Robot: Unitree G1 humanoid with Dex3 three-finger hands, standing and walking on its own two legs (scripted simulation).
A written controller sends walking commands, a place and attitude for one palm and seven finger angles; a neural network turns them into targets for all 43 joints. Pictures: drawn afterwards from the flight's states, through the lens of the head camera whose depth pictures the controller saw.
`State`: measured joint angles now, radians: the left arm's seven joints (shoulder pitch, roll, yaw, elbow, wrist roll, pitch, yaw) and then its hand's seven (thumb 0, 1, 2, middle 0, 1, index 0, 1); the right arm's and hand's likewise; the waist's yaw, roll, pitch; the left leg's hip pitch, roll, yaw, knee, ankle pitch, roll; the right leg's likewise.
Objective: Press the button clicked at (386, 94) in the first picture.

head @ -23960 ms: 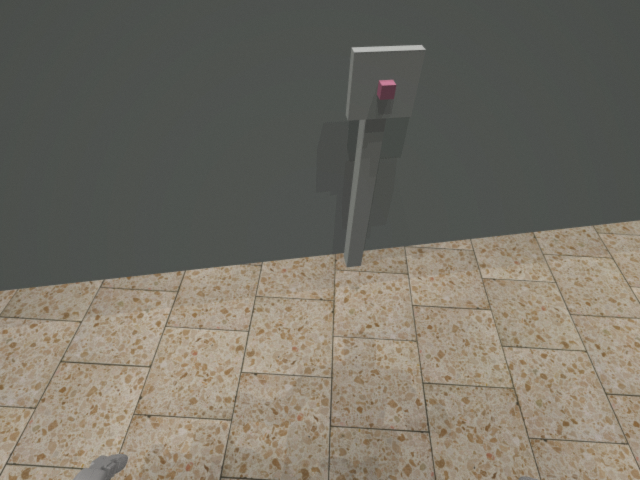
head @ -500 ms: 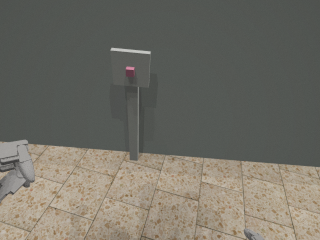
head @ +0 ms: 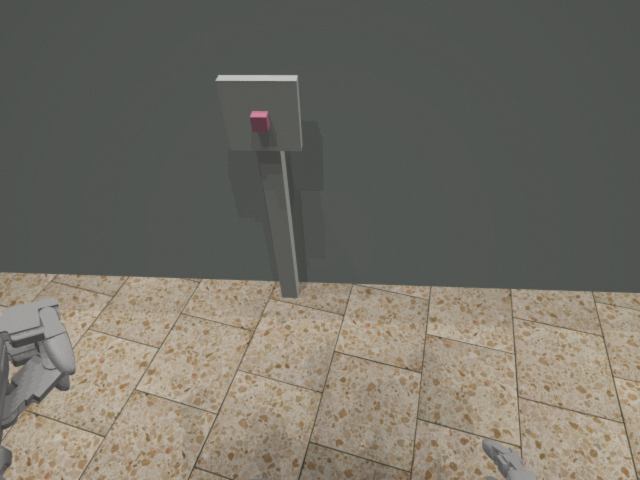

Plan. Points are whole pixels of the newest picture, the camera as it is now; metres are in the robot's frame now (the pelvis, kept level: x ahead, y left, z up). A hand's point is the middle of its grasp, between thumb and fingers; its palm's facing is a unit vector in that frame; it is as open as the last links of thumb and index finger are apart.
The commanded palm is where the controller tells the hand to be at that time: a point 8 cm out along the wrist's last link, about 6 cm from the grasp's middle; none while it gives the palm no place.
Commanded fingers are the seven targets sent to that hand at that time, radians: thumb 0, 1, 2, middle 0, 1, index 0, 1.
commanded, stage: stop stepping back and stand still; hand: left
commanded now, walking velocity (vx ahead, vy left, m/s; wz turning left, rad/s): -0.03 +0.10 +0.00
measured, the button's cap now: (260, 120) +0.85 +0.20 +0.01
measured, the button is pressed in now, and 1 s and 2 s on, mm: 0 0 0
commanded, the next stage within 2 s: let the arm hang, fingers relaxed in 0.92 s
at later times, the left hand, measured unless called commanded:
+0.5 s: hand (60, 322) +0.22 +0.26 +0.16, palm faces +0.34 -0.82 -0.46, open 3.1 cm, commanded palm +0.17 +0.31 +0.18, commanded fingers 0.00 0.90 0.90 -1.30 -1.50 -1.30 -1.50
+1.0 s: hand (34, 332) +0.21 +0.28 +0.16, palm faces +0.35 -0.82 -0.45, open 3.1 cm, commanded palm none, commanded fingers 0.00 0.90 0.90 -1.30 -1.50 -1.30 -1.50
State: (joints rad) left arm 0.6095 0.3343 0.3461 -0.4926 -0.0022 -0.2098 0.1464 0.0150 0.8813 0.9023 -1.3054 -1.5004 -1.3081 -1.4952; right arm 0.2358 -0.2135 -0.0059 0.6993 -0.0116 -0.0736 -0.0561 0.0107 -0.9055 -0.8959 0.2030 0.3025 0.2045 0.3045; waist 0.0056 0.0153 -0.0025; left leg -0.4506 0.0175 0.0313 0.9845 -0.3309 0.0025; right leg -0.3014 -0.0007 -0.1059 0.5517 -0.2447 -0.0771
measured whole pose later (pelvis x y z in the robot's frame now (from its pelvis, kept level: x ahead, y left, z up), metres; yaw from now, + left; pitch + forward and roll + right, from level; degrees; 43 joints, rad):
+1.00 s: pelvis +0.02 +0.04 +0.01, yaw -1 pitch +0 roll -1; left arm 0.64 0.38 0.34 -0.55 -0.03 -0.20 0.16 0.02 0.88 0.90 -1.30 -1.50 -1.30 -1.50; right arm 0.22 -0.20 0.01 0.60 0.00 -0.09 -0.07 0.01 -0.91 -0.90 0.20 0.30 0.20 0.30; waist 0.00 -0.01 0.01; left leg -0.23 0.01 0.08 0.45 -0.23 0.04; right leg -0.22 0.00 -0.08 0.41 -0.19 -0.01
